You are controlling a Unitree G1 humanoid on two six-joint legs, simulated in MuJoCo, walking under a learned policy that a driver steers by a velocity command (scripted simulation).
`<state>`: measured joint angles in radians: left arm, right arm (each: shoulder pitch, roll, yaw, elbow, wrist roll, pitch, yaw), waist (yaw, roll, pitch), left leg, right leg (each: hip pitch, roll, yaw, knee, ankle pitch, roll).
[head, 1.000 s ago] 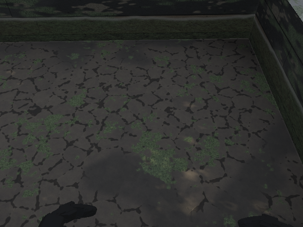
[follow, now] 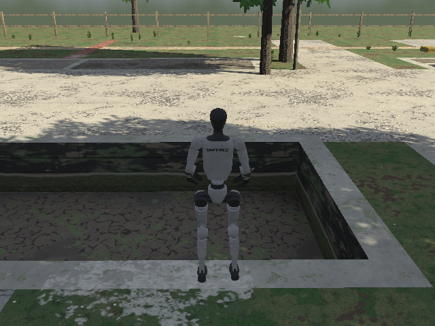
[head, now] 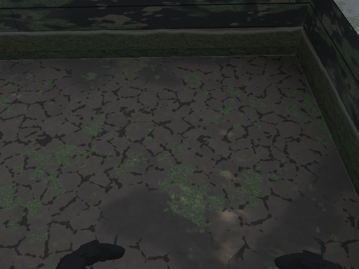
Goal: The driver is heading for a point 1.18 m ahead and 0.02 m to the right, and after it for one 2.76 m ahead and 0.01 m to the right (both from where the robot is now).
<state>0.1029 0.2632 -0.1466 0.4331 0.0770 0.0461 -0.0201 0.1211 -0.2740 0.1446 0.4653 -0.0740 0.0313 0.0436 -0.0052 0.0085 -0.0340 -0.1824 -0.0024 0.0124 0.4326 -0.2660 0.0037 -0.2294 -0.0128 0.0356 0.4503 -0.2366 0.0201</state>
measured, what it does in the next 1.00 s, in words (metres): stands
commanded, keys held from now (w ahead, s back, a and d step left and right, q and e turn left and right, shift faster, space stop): w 1.00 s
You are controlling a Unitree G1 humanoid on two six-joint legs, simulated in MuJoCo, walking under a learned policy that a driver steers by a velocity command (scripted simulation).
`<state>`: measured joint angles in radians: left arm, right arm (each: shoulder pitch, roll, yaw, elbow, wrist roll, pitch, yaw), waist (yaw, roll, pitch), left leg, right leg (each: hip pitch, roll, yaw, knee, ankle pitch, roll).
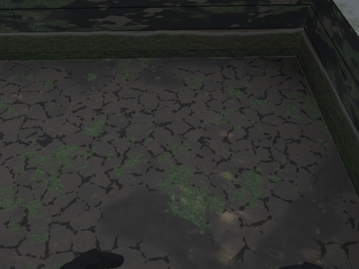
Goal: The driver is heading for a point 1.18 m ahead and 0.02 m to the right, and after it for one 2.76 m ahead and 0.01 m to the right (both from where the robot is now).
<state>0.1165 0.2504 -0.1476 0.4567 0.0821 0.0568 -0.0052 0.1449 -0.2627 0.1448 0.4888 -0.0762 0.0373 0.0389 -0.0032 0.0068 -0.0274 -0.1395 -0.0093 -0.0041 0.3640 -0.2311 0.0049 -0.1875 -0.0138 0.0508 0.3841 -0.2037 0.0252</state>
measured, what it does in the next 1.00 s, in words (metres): stands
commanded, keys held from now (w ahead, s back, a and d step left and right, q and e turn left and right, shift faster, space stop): w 1.00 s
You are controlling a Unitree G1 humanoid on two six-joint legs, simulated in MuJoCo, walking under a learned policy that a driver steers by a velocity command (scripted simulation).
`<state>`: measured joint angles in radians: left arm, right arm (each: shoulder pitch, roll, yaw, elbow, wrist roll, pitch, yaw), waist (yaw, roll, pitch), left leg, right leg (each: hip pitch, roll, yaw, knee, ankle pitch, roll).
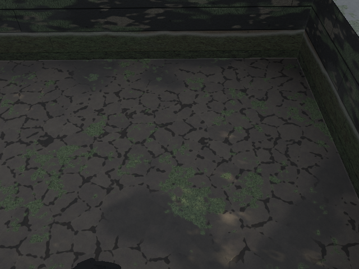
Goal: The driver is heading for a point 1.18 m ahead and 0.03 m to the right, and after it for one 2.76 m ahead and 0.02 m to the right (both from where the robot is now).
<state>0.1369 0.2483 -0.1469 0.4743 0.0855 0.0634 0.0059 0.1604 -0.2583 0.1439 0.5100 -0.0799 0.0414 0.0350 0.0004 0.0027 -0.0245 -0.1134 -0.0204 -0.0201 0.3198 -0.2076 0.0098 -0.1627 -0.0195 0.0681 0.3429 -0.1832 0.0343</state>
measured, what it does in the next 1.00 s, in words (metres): stands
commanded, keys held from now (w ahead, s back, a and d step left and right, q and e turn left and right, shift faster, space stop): w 1.00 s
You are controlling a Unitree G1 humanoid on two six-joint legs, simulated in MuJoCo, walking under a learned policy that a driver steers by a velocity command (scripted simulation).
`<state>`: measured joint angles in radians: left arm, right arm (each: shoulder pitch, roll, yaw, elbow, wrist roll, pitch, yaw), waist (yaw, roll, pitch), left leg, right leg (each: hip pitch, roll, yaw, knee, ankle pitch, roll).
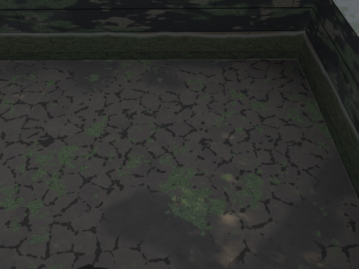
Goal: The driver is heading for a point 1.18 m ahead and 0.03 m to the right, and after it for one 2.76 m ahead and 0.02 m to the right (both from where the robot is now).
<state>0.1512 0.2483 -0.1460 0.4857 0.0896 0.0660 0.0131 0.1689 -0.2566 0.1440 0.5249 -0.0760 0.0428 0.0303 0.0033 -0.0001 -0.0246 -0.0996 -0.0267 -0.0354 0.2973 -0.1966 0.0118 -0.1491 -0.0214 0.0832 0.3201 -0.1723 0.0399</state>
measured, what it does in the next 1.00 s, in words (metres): stands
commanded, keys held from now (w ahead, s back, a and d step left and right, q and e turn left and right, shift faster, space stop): w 0.06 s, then no key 0.94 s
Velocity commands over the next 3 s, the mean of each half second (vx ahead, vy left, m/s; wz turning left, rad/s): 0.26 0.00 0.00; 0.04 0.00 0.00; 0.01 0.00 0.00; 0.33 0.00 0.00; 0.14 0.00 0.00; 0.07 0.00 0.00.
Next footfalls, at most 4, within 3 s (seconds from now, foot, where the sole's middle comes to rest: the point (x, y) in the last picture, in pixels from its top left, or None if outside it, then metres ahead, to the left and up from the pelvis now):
none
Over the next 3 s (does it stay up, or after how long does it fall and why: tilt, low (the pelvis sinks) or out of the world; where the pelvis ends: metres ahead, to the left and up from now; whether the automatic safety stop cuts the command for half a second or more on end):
stays up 0.00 0.00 0.00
